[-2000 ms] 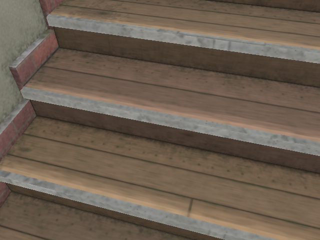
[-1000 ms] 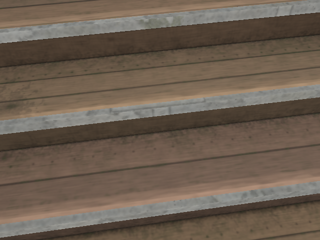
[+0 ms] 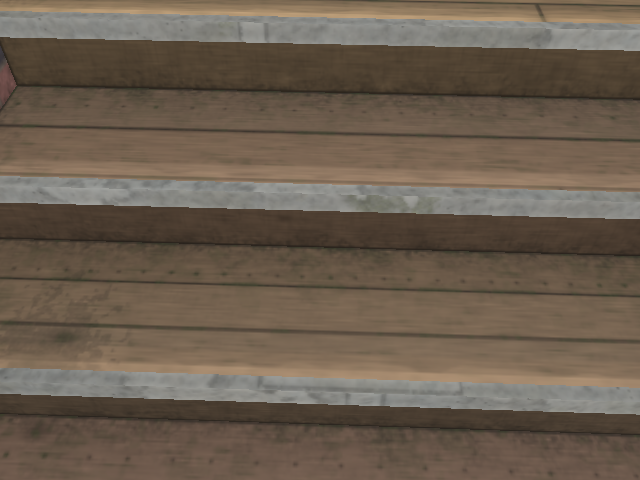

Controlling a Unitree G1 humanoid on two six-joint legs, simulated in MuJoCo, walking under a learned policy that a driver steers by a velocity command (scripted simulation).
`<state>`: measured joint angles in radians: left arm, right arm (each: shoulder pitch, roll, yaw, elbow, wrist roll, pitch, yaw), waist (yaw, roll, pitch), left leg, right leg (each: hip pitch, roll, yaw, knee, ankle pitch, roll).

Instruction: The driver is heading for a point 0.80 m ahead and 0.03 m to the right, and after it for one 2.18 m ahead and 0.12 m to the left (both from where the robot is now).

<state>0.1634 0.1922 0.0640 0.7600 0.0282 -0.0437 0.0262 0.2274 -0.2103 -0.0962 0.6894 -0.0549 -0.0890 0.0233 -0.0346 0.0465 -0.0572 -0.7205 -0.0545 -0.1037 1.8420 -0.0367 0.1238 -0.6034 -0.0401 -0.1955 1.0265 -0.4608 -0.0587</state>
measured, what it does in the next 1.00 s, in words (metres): climbs: left foot 0.16 m higher, then right foot 0.16 m higher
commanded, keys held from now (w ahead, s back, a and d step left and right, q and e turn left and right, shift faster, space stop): w+q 0.28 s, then w+e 0.72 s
